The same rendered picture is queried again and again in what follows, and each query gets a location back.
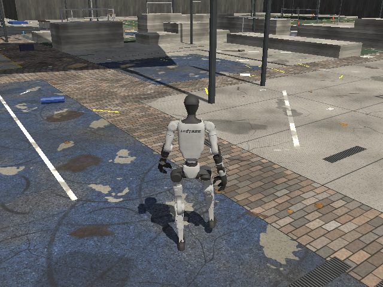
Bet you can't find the robot right upper arm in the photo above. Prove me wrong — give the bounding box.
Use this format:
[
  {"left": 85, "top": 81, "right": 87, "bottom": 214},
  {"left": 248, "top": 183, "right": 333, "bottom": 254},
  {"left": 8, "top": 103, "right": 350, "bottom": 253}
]
[{"left": 204, "top": 121, "right": 219, "bottom": 155}]

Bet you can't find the right robot forearm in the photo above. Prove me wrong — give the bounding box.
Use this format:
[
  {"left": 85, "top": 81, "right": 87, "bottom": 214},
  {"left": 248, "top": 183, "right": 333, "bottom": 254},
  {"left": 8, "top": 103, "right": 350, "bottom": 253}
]
[{"left": 213, "top": 146, "right": 226, "bottom": 176}]

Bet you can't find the right robot shin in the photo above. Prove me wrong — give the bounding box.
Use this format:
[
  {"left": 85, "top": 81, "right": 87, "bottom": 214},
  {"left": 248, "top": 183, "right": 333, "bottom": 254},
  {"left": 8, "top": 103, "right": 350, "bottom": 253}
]
[{"left": 205, "top": 184, "right": 214, "bottom": 221}]

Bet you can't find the humanoid robot head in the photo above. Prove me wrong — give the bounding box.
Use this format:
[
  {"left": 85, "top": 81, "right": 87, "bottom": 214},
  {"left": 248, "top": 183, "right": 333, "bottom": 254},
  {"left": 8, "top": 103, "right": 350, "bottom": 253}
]
[{"left": 181, "top": 94, "right": 202, "bottom": 124}]

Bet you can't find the left robot forearm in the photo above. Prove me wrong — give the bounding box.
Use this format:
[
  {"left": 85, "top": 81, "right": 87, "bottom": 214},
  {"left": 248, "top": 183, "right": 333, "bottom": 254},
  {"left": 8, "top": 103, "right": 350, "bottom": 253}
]
[{"left": 159, "top": 143, "right": 169, "bottom": 165}]

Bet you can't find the robot left upper arm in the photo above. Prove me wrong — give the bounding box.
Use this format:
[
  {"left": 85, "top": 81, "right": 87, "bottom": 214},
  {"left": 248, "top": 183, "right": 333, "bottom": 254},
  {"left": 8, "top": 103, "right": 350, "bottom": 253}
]
[{"left": 163, "top": 120, "right": 179, "bottom": 152}]

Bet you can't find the robot left hand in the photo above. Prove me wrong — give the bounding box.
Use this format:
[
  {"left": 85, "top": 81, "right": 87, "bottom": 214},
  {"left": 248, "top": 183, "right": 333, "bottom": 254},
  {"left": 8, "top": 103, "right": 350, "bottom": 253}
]
[{"left": 158, "top": 163, "right": 172, "bottom": 174}]

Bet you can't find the robot right hand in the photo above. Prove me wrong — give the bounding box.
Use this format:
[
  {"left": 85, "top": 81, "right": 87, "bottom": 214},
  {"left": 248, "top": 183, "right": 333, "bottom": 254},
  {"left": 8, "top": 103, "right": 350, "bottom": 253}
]
[{"left": 213, "top": 175, "right": 227, "bottom": 191}]

